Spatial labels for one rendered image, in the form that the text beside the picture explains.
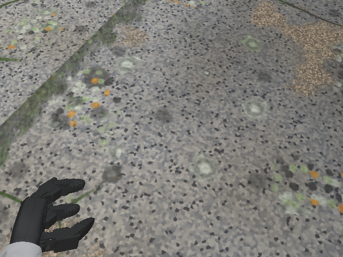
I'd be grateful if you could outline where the robot left hand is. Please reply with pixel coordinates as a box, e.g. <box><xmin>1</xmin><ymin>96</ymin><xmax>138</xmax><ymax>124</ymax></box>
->
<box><xmin>10</xmin><ymin>177</ymin><xmax>95</xmax><ymax>253</ymax></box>

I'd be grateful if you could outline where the robot left forearm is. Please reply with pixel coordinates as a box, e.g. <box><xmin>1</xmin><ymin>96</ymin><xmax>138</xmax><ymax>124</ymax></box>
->
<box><xmin>0</xmin><ymin>241</ymin><xmax>42</xmax><ymax>257</ymax></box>

